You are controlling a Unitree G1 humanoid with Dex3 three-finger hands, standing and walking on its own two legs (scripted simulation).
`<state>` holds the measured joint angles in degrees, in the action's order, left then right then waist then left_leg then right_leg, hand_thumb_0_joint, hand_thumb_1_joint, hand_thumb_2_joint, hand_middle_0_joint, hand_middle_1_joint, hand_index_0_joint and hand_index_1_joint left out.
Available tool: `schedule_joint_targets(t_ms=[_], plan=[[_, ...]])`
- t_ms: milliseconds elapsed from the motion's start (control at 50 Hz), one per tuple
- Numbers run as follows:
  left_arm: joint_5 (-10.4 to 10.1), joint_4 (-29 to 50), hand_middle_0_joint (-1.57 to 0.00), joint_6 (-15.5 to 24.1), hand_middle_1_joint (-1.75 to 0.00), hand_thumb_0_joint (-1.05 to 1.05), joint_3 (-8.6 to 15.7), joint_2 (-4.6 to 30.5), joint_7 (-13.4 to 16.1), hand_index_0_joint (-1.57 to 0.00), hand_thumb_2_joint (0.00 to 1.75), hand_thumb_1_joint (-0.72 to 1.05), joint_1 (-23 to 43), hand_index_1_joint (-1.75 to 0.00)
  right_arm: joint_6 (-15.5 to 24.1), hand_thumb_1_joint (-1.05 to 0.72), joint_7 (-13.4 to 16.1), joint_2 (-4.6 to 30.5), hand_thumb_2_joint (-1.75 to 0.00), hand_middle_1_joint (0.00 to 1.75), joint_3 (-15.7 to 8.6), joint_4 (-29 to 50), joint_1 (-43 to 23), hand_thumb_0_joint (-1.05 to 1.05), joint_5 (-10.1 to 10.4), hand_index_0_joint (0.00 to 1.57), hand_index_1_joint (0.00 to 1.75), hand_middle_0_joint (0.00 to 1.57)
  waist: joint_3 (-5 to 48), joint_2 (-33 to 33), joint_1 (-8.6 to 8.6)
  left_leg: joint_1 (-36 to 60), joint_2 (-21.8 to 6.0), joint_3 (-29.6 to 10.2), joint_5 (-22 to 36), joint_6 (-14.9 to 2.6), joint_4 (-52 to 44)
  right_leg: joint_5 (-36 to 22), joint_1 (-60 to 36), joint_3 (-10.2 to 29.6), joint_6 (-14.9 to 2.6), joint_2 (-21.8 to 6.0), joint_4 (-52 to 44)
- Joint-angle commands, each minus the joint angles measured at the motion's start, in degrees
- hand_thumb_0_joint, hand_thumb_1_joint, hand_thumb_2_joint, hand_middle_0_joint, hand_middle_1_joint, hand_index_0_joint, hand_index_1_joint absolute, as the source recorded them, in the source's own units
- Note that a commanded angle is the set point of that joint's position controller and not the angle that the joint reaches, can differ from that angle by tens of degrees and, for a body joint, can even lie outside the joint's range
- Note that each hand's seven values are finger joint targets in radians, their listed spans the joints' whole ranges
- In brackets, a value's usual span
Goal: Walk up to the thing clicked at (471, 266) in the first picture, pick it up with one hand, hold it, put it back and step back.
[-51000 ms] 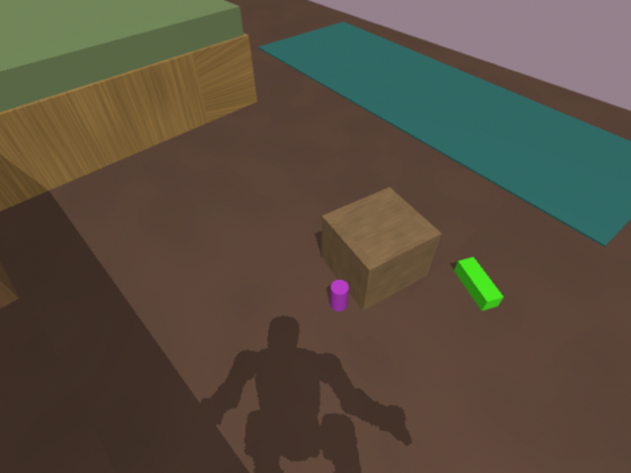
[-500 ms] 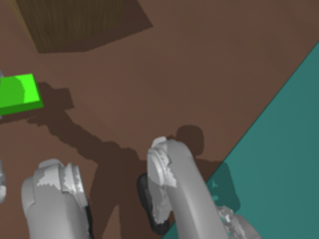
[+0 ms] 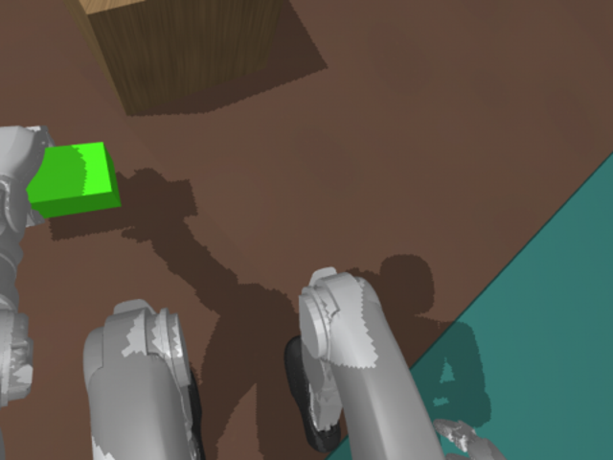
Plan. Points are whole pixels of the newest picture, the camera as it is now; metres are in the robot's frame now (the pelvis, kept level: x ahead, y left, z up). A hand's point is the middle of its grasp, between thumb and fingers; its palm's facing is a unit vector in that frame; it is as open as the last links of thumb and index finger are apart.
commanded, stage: lift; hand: left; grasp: from above
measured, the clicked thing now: (28, 186) +0.48 +0.31 -0.19
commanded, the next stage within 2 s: hold in 1.58 s
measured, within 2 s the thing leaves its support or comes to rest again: neither
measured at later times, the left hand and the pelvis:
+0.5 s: hand out of the picture +0.40 +0.31 -0.04, palm faces -0.48 -0.12 -0.87, open 10.4 cm; pelvis +0.00 +0.00 +0.09, yaw +4 degrees
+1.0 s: hand out of the picture +0.34 +0.30 +0.17, palm faces -0.47 -0.16 -0.87, open 10.4 cm; pelvis +0.03 +0.01 +0.28, yaw +8 degrees
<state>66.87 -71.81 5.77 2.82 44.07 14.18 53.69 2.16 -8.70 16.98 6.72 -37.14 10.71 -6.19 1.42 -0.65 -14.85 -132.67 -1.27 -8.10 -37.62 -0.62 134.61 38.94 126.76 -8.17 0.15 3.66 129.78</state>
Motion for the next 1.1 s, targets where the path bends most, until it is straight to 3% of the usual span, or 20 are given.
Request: schedule_joint_targets(t_ms=[0, 220, 240, 260, 320, 400, 460, 480, 520, 560, 580, 620, 720, 740, 800, 860, 1000, 1020, 1060, 1080], plan=[[-1.93, 14.15, -0.91, -0.84, -0.97, 0.00, 2.31, 16.83, 0.99, -0.95, 0.94, 0.64, 21.64, -0.93, -0.81, -0.91, 1.40, 13.91, -0.90, 0.30, -5.50, 0.38, 12.68, 0.00, 0.88, 0.20, 0.30, 0.20, 48.03, 23.29, 1.24, 36.18, 0.19, 4.46, 13.56, -1.00, -14.87, -16.40, -24.15, -0.49, -2.62, 1.36, -15.11], [-4.70, 22.50, -0.91, -1.54, -0.97, 0.00, 0.51, 11.43, -4.25, -0.94, 0.99, 0.63, 13.62, -0.93, -2.90, -0.91, 3.78, 12.23, -0.90, 0.30, -8.70, 1.07, 12.04, 0.00, 3.54, 0.20, 0.30, 0.20, 48.27, 19.74, 4.27, 42.99, 0.61, 4.62, 11.90, -1.32, -23.16, -13.99, -24.99, 1.24, -2.70, 0.33, -20.96], [-4.87, 25.77, -0.91, -1.35, -0.97, 0.00, 1.60, 13.14, -4.16, -0.94, 1.00, 0.63, 14.85, -0.93, -3.03, -0.91, 4.10, 12.49, -0.90, 0.30, -9.28, 1.39, 11.86, 0.00, 3.93, 0.20, 0.30, 0.20, 49.39, 19.61, 4.89, 43.23, 0.78, 4.75, 11.43, -1.31, -23.88, -13.51, -25.53, 1.53, -2.85, 0.14, -21.61], [-5.01, 22.29, -0.92, -1.72, -0.97, 0.00, 1.54, 11.53, -4.39, -0.95, 1.01, 0.64, 10.04, -0.94, -3.04, -0.91, 4.11, 12.07, -0.90, 0.30, -9.18, 1.32, 11.95, 0.00, 3.99, 0.20, 0.30, 0.20, 47.60, 18.28, 5.19, 43.87, 0.67, 4.25, 11.02, -1.36, -25.48, -13.33, -25.78, 1.48, -2.51, 0.01, -22.06], [-6.43, 29.13, -0.93, -1.31, -0.99, 0.00, 0.80, 10.31, -5.01, -0.96, 1.02, 0.66, 12.04, -0.95, -3.11, -0.90, 4.61, 11.51, -0.90, 0.30, -9.70, 2.26, 11.27, 0.00, 4.44, 0.20, 0.30, 0.20, 49.53, 18.99, 5.32, 46.41, 0.60, 4.19, 10.02, -1.45, -28.02, -12.83, -27.70, 2.02, -2.43, -0.18, -24.36], [-7.72, 32.21, -0.90, -1.50, -0.98, 0.00, 0.33, 8.50, -5.19, -0.93, 1.01, 0.63, 6.77, -0.95, -3.00, -0.90, 5.68, 11.13, -0.90, 0.30, -10.29, 2.98, 10.48, 0.00, 5.22, 0.20, 0.30, 0.20, 48.31, 17.20, 6.18, 49.29, 0.53, 3.56, 6.55, -1.44, -33.05, -10.97, -30.99, 2.51, -2.09, -0.29, -27.98], [-9.02, 38.95, -0.91, -2.03, -1.00, 0.00, 0.58, 8.60, -5.01, -0.94, 1.05, 0.64, 6.81, -0.96, -2.99, -0.90, 6.61, 10.69, -0.90, 0.30, -10.89, 3.85, 9.57, 0.00, 5.77, 0.20, 0.30, 0.20, 51.37, 17.11, 6.76, 53.90, 0.59, 4.11, 7.70, -1.52, -35.59, -11.74, -35.13, 3.30, -1.94, -0.38, -31.55], [-9.13, 37.17, -0.91, -2.53, -1.01, 0.00, -0.03, 6.96, -5.19, -0.95, 1.05, 0.65, 3.02, -0.98, -2.97, -0.90, 6.91, 10.37, -0.90, 0.30, -10.82, 3.87, 9.58, 0.00, 5.78, 0.20, 0.30, 0.20, 49.54, 16.15, 6.84, 54.81, 0.45, 3.82, 7.14, -1.51, -37.27, -11.45, -35.94, 3.19, -1.78, -0.29, -32.78], [-9.56, 40.31, -0.91, -3.13, -0.97, 0.00, -0.07, 7.01, -4.94, -0.94, 1.05, 0.63, 3.88, -0.94, -2.98, -0.89, 7.66, 10.03, -0.90, 0.30, -10.94, 3.94, 8.75, 0.00, 6.19, 0.20, 0.30, 0.20, 48.36, 15.99, 6.83, 56.94, 0.25, 3.69, 5.80, -1.42, -39.83, -10.60, -37.63, 3.47, -1.70, -0.32, -35.24], [-9.21, 37.99, -0.91, -4.03, -0.98, 0.00, -0.41, 5.58, -4.91, -0.93, 1.07, 0.61, -0.53, -0.96, -2.98, -0.89, 8.16, 9.50, -0.90, 0.30, -10.66, 3.40, 8.24, 0.00, 6.33, 0.20, 0.30, 0.20, 45.76, 14.68, 6.89, 58.78, 0.21, 3.78, 6.58, -1.41, -42.11, -10.93, -39.73, 3.59, -1.50, -0.34, -37.68], [-9.53, 41.71, -0.91, -4.01, -0.97, 0.00, -0.13, 6.00, -4.80, -0.93, 1.07, 0.62, 1.75, -0.95, -2.92, -0.89, 8.45, 9.54, -0.90, 0.30, -11.08, 3.45, 7.94, 0.00, 6.51, 0.20, 0.30, 0.20, 48.31, 15.29, 7.05, 61.13, 0.31, 3.60, 7.20, -1.34, -43.28, -11.52, -41.45, 3.87, -1.53, -0.47, -38.43], [-9.60, 41.63, -0.89, -4.66, -0.98, 0.00, -1.48, 4.21, -4.94, -0.91, 1.05, 0.59, -0.50, -0.96, -2.87, -0.89, 9.03, 8.89, -0.90, 0.30, -10.87, 3.36, 7.13, 0.00, 6.84, 0.20, 0.30, 0.20, 46.49, 15.52, 7.24, 64.37, 0.15, 3.55, 7.70, -1.23, -46.17, -11.73, -43.45, 3.94, -1.41, -0.40, -40.97], [-9.33, 39.35, -0.87, -6.16, -0.94, 0.00, -1.54, 2.57, -4.47, -0.88, 1.05, 0.55, -6.43, -0.93, -2.84, -0.89, 10.23, 8.33, -0.90, 0.30, -10.57, 2.60, 5.98, 0.00, 7.50, 0.20, 0.30, 0.20, 42.50, 13.62, 8.31, 70.96, 0.38, 3.44, 7.67, -0.92, -54.07, -11.52, -50.74, 4.36, -1.32, -0.40, -47.93], [-9.71, 39.96, -0.88, -6.38, -0.96, 0.00, -3.17, 0.31, -4.63, -0.89, 1.06, 0.55, -5.85, -0.95, -2.80, -0.89, 10.45, 7.69, -0.90, 0.30, -10.42, 2.56, 5.75, 0.00, 7.68, 0.20, 0.30, 0.20, 41.68, 13.61, 7.83, 72.02, 0.38, 3.78, 8.27, -0.97, -55.23, -12.00, -52.23, 4.48, -1.30, -0.35, -49.57], [-9.67, 39.27, -0.88, -7.19, -0.93, 0.00, -2.60, 0.07, -4.37, -0.89, 1.05, 0.55, -9.64, -0.93, -2.69, -0.89, 11.17, 7.41, -0.90, 0.30, -10.53, 1.74, 5.43, 0.00, 8.09, 0.20, 0.30, 0.20, 40.18, 12.21, 8.96, 76.73, 0.67, 4.52, 11.43, -0.89, -59.02, -13.63, -57.60, 5.15, -1.41, -0.31, -54.20], [-9.63, 36.86, -0.90, -7.39, -0.92, 0.00, -4.90, -3.79, -4.58, -0.90, 1.05, 0.57, -13.50, -0.92, -2.36, -0.89, 11.66, 6.47, -0.90, 0.30, -10.40, 0.75, 5.57, 0.00, 8.26, 0.20, 0.30, 0.20, 35.42, 9.73, 8.60, 79.16, 0.65, 4.84, 14.13, -0.87, -62.37, -15.06, -61.59, 5.49, -1.41, -0.27, -58.70], [-8.86, 35.02, -0.86, -5.87, -0.90, 0.00, -6.74, -6.97, -3.02, -0.86, 1.02, 0.52, -13.40, -0.90, -1.13, -0.89, 12.36, 5.88, -0.90, 0.30, -10.70, -0.34, 5.93, 0.00, 8.21, 0.20, 0.30, 0.20, 29.47, 9.06, 9.24, 86.40, 0.67, 4.77, 14.53, -0.14, -72.19, -16.27, -70.27, 6.42, -1.55, -0.21, -67.46], [-8.71, 35.28, -0.85, -5.63, -0.92, 0.00, -5.58, -5.35, -2.63, -0.86, 1.01, 0.51, -12.91, -0.91, -0.89, -0.89, 12.45, 6.07, -0.90, 0.30, -10.89, -0.47, 5.86, 0.00, 8.14, 0.20, 0.30, 0.20, 29.82, 9.06, 9.95, 87.79, 0.72, 5.14, 15.34, -0.16, -73.11, -16.94, -72.18, 6.56, -1.54, -0.16, -68.57], [-8.17, 35.02, -0.85, -5.46, -0.92, 0.00, -7.34, -7.54, -1.95, -0.86, 1.01, 0.51, -12.97, -0.91, -0.65, -0.90, 12.46, 5.67, -0.90, 0.30, -10.66, -0.72, 6.39, 0.00, 8.01, 0.20, 0.30, 0.20, 29.10, 7.62, 9.08, 89.53, 1.23, 6.25, 17.88, -0.50, -74.12, -19.44, -75.34, 7.14, -1.44, -0.17, -71.42], [-8.07, 34.50, -0.85, -5.52, -0.94, 0.00, -6.91, -7.33, -1.48, -0.86, 1.04, 0.51, -12.88, -0.93, -0.54, -0.89, 12.45, 5.87, -0.90, 0.30, -10.80, -0.76, 6.77, 0.00, 7.91, 0.20, 0.30, 0.20, 28.71, 7.47, 9.31, 90.65, 1.23, 6.26, 18.52, -0.44, -75.24, -20.01, -76.42, 7.13, -1.44, -0.19, -72.40]])
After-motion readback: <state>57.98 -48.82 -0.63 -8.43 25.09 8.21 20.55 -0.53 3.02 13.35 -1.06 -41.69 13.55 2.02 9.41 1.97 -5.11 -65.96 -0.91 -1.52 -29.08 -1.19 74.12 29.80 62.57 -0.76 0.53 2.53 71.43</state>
